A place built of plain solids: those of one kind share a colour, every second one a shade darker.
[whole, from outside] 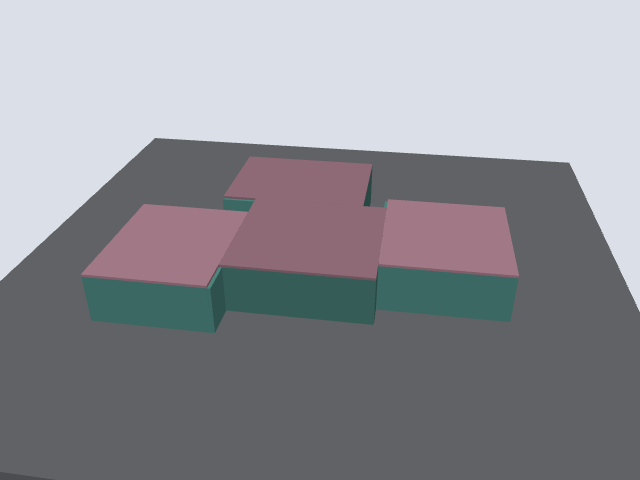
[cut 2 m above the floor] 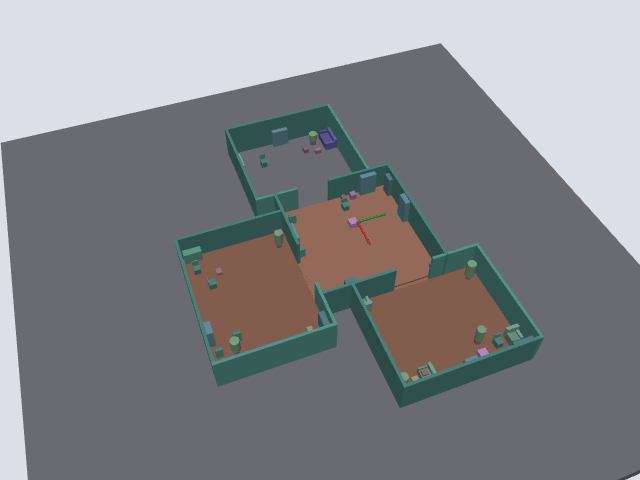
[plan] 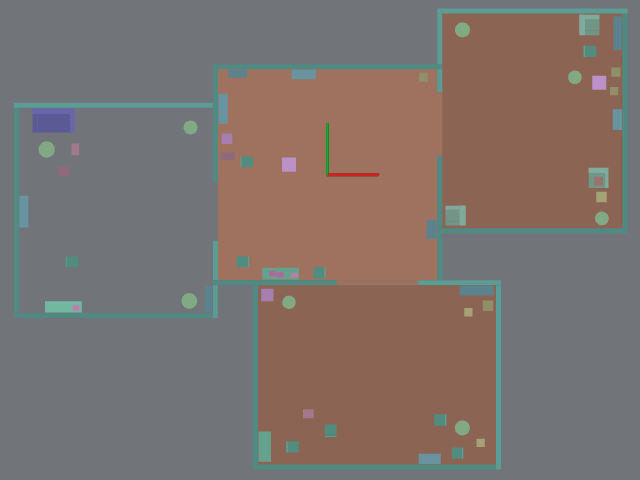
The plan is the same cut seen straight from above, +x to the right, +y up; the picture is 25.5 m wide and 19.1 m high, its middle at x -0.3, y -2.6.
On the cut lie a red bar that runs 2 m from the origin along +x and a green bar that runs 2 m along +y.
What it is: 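A storey of a house; a hub and three side rooms behind broad openings; the side rooms' floors lie 0.53 m, 0.142 m and not at all below the hub's; a bare drop, one riser, a flush line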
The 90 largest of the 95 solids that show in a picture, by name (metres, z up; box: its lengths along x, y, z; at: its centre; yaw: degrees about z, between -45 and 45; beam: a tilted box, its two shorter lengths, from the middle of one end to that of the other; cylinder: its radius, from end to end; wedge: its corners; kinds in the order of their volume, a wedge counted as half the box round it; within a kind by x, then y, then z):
{
 "floor_1": {"box": [8.72, 8.39, 0.58], "at": [0.0, 0.0, 0.24]},
 "floor_2": {"box": [9.47, 7.14, 0.58], "at": [1.97, -7.96, 0.24]},
 "floor_3": {"box": [3.24, 0.2, 0.58], "at": [1.98, -4.3, 0.24]},
 "floor_4": {"box": [0.2, 2.55, 0.44], "at": [4.46, 2.02, 0.17]},
 "floor_5": {"box": [7.17, 8.54, 0.44], "at": [8.15, 2.14, 0.17]},
 "wall_1": {"box": [0.2, 8.17, 3.14], "at": [-12.38, -1.42, 1.52]},
 "wall_2": {"box": [7.91, 0.2, 3.14], "at": [-8.52, -5.61, 1.52]},
 "wall_3": {"box": [7.91, 0.2, 3.14], "at": [-8.52, 2.76, 1.52]},
 "wall_4": {"box": [0.2, 1.31, 3.14], "at": [-4.46, -5.05, 1.52]},
 "wall_5": {"box": [0.2, 1.56, 3.14], "at": [-4.46, -3.41, 1.52]},
 "wall_6": {"box": [0.2, 4.52, 3.14], "at": [-4.46, 1.94, 1.52]},
 "wall_7": {"box": [0.2, 7.34, 3.14], "at": [-2.87, -8.06, 1.52]},
 "wall_8": {"box": [4.93, 0.2, 3.14], "at": [-2.1, -4.3, 1.52]},
 "wall_9": {"box": [9.12, 0.2, 3.14], "at": [0.0, 4.3, 1.52]},
 "wall_10": {"box": [9.47, 0.2, 3.14], "at": [1.97, -11.63, 1.52]},
 "wall_11": {"box": [0.96, 0.2, 3.14], "at": [4.08, -4.3, 1.52]},
 "wall_12": {"box": [0.2, 4.94, 3.14], "at": [4.46, -1.73, 1.52]},
 "wall_13": {"box": [0.2, 0.9, 3.14], "at": [4.46, 3.75, 1.52]},
 "wall_14": {"box": [0.2, 2.21, 3.14], "at": [4.46, 5.5, 1.52]},
 "wall_15": {"box": [2.34, 0.2, 3.14], "at": [5.73, -4.3, 1.52]},
 "wall_16": {"box": [0.2, 7.34, 3.14], "at": [6.8, -8.06, 1.52]},
 "wall_17": {"box": [7.37, 0.2, 3.14], "at": [8.25, -2.23, 1.52]},
 "wall_18": {"box": [7.37, 0.2, 3.14], "at": [8.25, 6.51, 1.52]},
 "wall_19": {"box": [0.2, 8.54, 3.14], "at": [11.83, 2.14, 1.52]},
 "roof_1": {"box": [7.91, 8.57, 0.16], "at": [-8.52, -1.42, 3.17]},
 "roof_2": {"box": [9.12, 8.79, 0.16], "at": [0.0, 0.0, 3.17]},
 "roof_3": {"box": [9.87, 7.34, 0.16], "at": [1.97, -8.06, 3.17]},
 "roof_4": {"box": [7.37, 8.94, 0.16], "at": [8.25, 2.14, 3.17]},
 "case_1": {"box": [0.35, 1.26, 1.48], "at": [-12.08, -1.47, 0.69]},
 "case_2": {"box": [0.29, 1.01, 1.15], "at": [-4.73, -4.94, 0.53]},
 "case_3": {"box": [0.37, 1.2, 1.75], "at": [-4.16, 2.62, 1.41]},
 "case_4": {"box": [0.74, 0.32, 1.6], "at": [-3.58, 4.02, 1.34]},
 "case_5": {"box": [0.96, 0.38, 1.93], "at": [-0.94, 3.99, 1.5]},
 "case_6": {"box": [0.88, 0.41, 1.47], "at": [4.07, -11.31, 1.27]},
 "case_7": {"box": [0.4, 0.76, 1.83], "at": [4.14, -2.18, 1.45]},
 "case_8": {"box": [1.36, 0.39, 1.29], "at": [5.94, -4.61, 1.18]},
 "case_9": {"box": [0.37, 0.82, 1.66], "at": [11.53, 2.19, 1.22]},
 "case_10": {"box": [0.33, 1.33, 1.68], "at": [11.55, 5.63, 1.23]},
 "bush_1": {"cylinder": 0.32, "from": [-11.17, 1.0, 0.51], "to": [-11.17, 1.0, 1.04]},
 "bush_2": {"cylinder": 0.31, "from": [-5.5, -5.02, 0.46], "to": [-5.5, -5.02, 1.06]},
 "bush_3": {"cylinder": 0.28, "from": [-5.45, 1.88, 0.33], "to": [-5.45, 1.88, 0.85]},
 "bush_4": {"cylinder": 0.27, "from": [-1.53, -5.08, 0.92], "to": [-1.53, -5.08, 1.93]},
 "bush_5": {"cylinder": 0.3, "from": [5.36, -10.08, 0.93], "to": [5.36, -10.08, 1.83]},
 "bush_6": {"cylinder": 0.3, "from": [5.37, 5.76, 0.75], "to": [5.37, 5.76, 1.91]},
 "bush_7": {"cylinder": 0.27, "from": [9.84, 3.87, 0.8], "to": [9.84, 3.87, 1.81]},
 "bush_8": {"cylinder": 0.27, "from": [10.92, -1.74, 0.93], "to": [10.92, -1.74, 1.64]},
 "sideboard_1": {"box": [1.47, 0.45, 0.89], "at": [-10.51, -5.26, 0.4]},
 "sideboard_2": {"box": [0.5, 1.21, 0.89], "at": [-2.5, -10.82, 0.98]},
 "sideboard_3": {"box": [1.47, 0.47, 0.76], "at": [-1.86, -3.94, 0.91]},
 "armchair_1": {"box": [0.55, 0.17, 0.6], "at": [4.96, -1.94, 0.69]},
 "armchair_2": {"box": [0.55, 0.46, 0.41], "at": [4.96, -1.63, 0.6]},
 "armchair_3": {"box": [0.55, 0.17, 0.6], "at": [4.96, -1.31, 0.69]},
 "armchair_4": {"box": [0.26, 0.8, 0.88], "at": [5.37, -1.63, 0.83]},
 "armchair_5": {"box": [0.23, 0.82, 0.93], "at": [10.13, 5.96, 0.86]},
 "armchair_6": {"box": [0.13, 0.6, 0.56], "at": [10.45, -0.23, 0.67]},
 "armchair_7": {"box": [0.58, 0.19, 0.59], "at": [10.53, 5.64, 0.69]},
 "armchair_8": {"box": [0.58, 0.45, 0.45], "at": [10.53, 5.96, 0.61]},
 "armchair_9": {"box": [0.58, 0.19, 0.59], "at": [10.53, 6.28, 0.69]},
 "armchair_10": {"box": [0.53, 0.6, 0.42], "at": [10.78, -0.23, 0.6]},
 "armchair_11": {"box": [0.79, 0.21, 0.76], "at": [10.78, 0.17, 0.77]},
 "armchair_12": {"box": [0.13, 0.6, 0.56], "at": [11.11, -0.23, 0.67]},
 "sofa_1": {"box": [0.19, 0.73, 0.69], "at": [-11.64, 2.05, 0.29]},
 "sofa_2": {"box": [1.3, 0.73, 0.51], "at": [-10.9, 2.05, 0.21]},
 "sofa_3": {"box": [1.68, 0.23, 0.86], "at": [-10.9, 2.53, 0.38]},
 "sofa_4": {"box": [0.19, 0.73, 0.69], "at": [-10.15, 2.05, 0.29]},
 "chair_1": {"box": [0.46, 0.42, 0.52], "at": [-10.14, -3.47, 0.21]},
 "chair_2": {"box": [0.45, 0.43, 0.44], "at": [-3.39, -3.46, 0.75]},
 "chair_3": {"box": [0.47, 0.43, 0.42], "at": [-3.19, 0.51, 0.74]},
 "chair_4": {"box": [0.44, 0.45, 0.44], "at": [-1.36, -10.83, 0.76]},
 "chair_5": {"box": [0.44, 0.45, 0.44], "at": [-0.34, -3.91, 0.75]},
 "chair_6": {"box": [0.47, 0.45, 0.44], "at": [0.12, -10.16, 0.75]},
 "chair_7": {"box": [0.43, 0.47, 0.46], "at": [4.46, -9.76, 0.76]},
 "chair_8": {"box": [0.06, 0.47, 0.93], "at": [4.71, -9.76, 1.0]},
 "chair_9": {"box": [0.41, 0.45, 0.42], "at": [5.14, -11.08, 0.74]},
 "chair_10": {"box": [0.46, 0.45, 0.47], "at": [10.47, 4.9, 0.63]},
 "pouf_1": {"box": [0.42, 0.42, 0.46], "at": [-4.0, 1.43, 0.76]},
 "pouf_2": {"box": [0.49, 0.5, 0.44], "at": [-2.39, -4.79, 0.75]},
 "pouf_3": {"box": [0.57, 0.57, 0.43], "at": [-1.53, 0.4, 0.75]},
 "pouf_4": {"box": [0.55, 0.55, 0.39], "at": [10.81, 3.66, 0.59]},
 "basket_1": {"box": [0.35, 0.35, 0.3], "at": [3.81, 3.88, 0.69]},
 "basket_2": {"box": [0.33, 0.34, 0.35], "at": [5.61, -5.48, 0.71]},
 "basket_3": {"box": [0.33, 0.33, 0.33], "at": [6.09, -10.68, 0.7]},
 "basket_4": {"box": [0.42, 0.42, 0.3], "at": [6.39, -5.22, 0.69]},
 "basket_5": {"box": [0.42, 0.42, 0.31], "at": [10.9, -0.89, 0.55]},
 "basket_6": {"box": [0.33, 0.33, 0.3], "at": [11.4, 3.32, 0.54]},
 "basket_7": {"box": [0.37, 0.37, 0.29], "at": [11.47, 4.08, 0.54]},
 "toybox_1": {"box": [0.44, 0.37, 0.4], "at": [-10.51, 0.13, 0.15]},
 "toybox_2": {"box": [0.31, 0.47, 0.41], "at": [-10.04, 1.01, 0.15]},
 "toybox_3": {"box": [0.58, 0.31, 0.32], "at": [-3.96, 0.73, 0.7]},
 "toybox_4": {"box": [0.44, 0.37, 0.28], "at": [-0.76, -9.52, 0.67]}
}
